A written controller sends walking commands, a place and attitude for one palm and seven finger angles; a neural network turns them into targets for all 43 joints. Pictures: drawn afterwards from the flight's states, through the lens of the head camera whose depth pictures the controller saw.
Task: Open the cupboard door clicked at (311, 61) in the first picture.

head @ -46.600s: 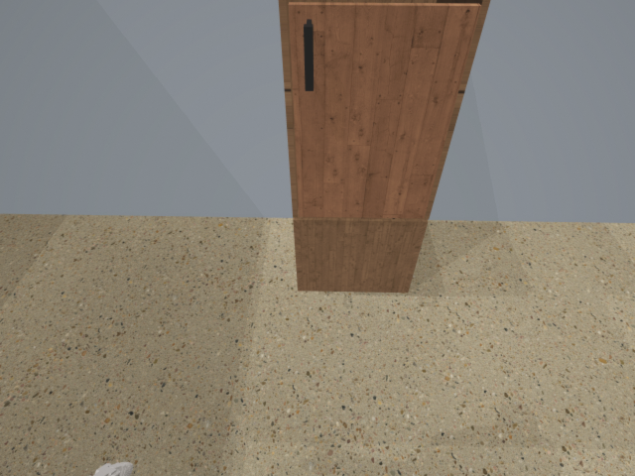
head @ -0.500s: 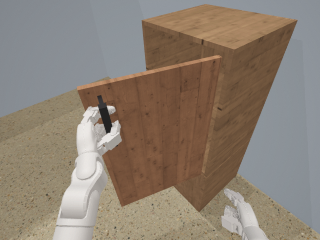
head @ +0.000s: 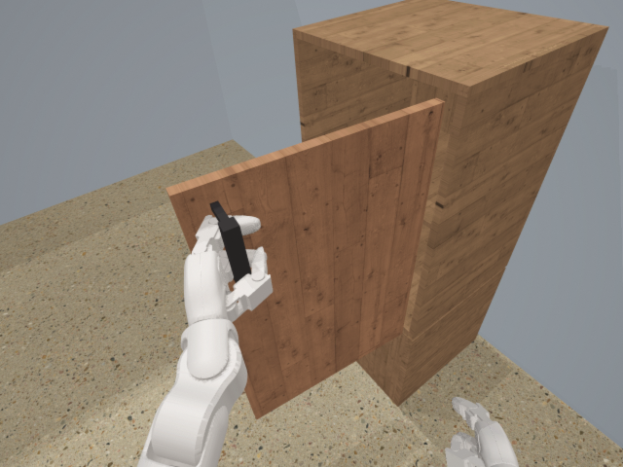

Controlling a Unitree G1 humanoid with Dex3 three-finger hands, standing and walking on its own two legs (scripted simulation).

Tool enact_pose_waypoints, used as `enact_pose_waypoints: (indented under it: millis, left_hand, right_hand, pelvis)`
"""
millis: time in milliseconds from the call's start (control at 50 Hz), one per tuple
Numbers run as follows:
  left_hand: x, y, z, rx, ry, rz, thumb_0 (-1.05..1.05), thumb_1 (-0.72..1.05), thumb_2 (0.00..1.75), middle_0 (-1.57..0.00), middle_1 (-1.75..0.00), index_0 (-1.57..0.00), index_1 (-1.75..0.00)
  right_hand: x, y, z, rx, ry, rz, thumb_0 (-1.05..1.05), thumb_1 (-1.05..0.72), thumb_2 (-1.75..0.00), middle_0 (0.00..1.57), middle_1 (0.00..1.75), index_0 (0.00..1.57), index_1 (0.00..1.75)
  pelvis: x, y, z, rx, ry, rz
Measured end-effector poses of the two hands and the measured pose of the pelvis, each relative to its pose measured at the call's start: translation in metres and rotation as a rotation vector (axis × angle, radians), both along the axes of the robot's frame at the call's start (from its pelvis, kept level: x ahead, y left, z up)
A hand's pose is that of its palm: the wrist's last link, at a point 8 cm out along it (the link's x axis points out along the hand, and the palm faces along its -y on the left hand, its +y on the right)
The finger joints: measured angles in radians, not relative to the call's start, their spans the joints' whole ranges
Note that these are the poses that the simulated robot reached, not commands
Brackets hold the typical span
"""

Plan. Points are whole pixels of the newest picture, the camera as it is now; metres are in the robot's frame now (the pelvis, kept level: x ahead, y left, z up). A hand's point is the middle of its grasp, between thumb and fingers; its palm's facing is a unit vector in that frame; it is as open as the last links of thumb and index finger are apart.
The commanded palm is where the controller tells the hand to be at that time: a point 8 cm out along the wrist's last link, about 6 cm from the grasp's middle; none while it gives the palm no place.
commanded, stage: open thumb and fingers to let go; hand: left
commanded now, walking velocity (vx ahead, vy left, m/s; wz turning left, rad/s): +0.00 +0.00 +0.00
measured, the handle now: (233, 255) +0.32 +0.13 +0.16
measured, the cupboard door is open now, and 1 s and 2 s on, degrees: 84 80 82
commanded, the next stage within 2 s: slide the hand sideways off the handle in 0.68 s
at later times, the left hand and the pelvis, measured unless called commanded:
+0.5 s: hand (245, 275) +0.28 +0.10 +0.16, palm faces +0.26 -0.97 +0.03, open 13.9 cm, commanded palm +0.24 +0.14 +0.15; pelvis -0.01 +0.03 +0.00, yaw +0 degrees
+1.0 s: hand (233, 291) +0.26 +0.11 +0.16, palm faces -0.13 -0.99 -0.11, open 16.3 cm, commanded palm +0.23 +0.14 +0.15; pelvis -0.02 +0.04 +0.00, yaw +1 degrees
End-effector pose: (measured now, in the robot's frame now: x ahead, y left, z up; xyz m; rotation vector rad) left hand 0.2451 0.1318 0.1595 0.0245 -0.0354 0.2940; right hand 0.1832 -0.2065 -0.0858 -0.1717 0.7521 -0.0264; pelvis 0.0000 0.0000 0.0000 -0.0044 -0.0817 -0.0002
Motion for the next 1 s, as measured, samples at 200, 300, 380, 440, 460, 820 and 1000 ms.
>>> enact_pose_waypoints:
  millis: [200,300,380,440,460,820,1000]
  left_hand:
    - [-0.003,0.011,0.002,-0.038,-0.011,0.007,0.02,0.26,0.62,-0.37,-1.28,-0.35,-1.28]
    - [-0.004,0.014,0.002,-0.032,-0.012,-0.006,0.01,-0.05,0.49,-0.35,-1.25,-0.33,-1.25]
    - [-0.004,0.015,0.003,-0.038,-0.011,-0.024,0.01,-0.26,0.4,-0.34,-1.21,-0.32,-1.21]
    - [-0.003,0.016,0.003,-0.041,-0.01,-0.031,0.0,-0.36,0.36,-0.33,-1.15,-0.3,-1.15]
    - [-0.002,0.016,0.003,-0.041,-0.009,-0.032,0.0,-0.39,0.35,-0.33,-1.12,-0.3,-1.12]
    - [0.002,0.015,0.002,-0.022,-0.011,-0.054,-0.01,-0.5,0.3,-0.34,-0.61,-0.33,-0.56]
    - [0.002,0.038,0.002,0.092,-0.023,-0.424,-0.01,-0.5,0.3,-0.24,-0.41,-0.12,-0.39]
  right_hand:
    - [0.012,0.024,0.014,0.022,-0.056,0.035,0.02,-0.91,-0.89,0.2,0.3,0.2,0.29]
    - [0.013,0.035,0.017,0.018,-0.062,0.052,0.02,-0.91,-0.89,0.2,0.3,0.2,0.29]
    - [0.012,0.043,0.018,0.016,-0.058,0.055,0.02,-0.91,-0.89,0.2,0.3,0.2,0.29]
    - [0.009,0.048,0.018,0.015,-0.049,0.058,0.02,-0.91,-0.89,0.2,0.3,0.2,0.29]
    - [0.008,0.049,0.017,0.015,-0.045,0.059,0.02,-0.91,-0.89,0.2,0.3,0.2,0.29]
    - [-0.011,0.059,0.008,0.021,0.018,0.061,0.02,-0.91,-0.89,0.2,0.3,0.2,0.29]
    - [-0.015,0.045,0.014,-0.017,-0.028,0.031,0.02,-0.91,-0.89,0.2,0.3,0.2,0.29]
  pelvis:
    - [-0.002,0.01,0.001,-0.001,-0.008,-0.002]
    - [-0.005,0.016,0.001,-0.004,-0.015,0.002]
    - [-0.007,0.022,0.002,-0.006,-0.017,0.001]
    - [-0.009,0.026,0.002,-0.006,-0.017,0.001]
    - [-0.01,0.027,0.002,-0.006,-0.017,0.001]
    - [-0.017,0.036,0.001,-0.006,-0.011,-0.002]
    - [-0.019,0.035,-0.001,0.0,-0.025,0.014]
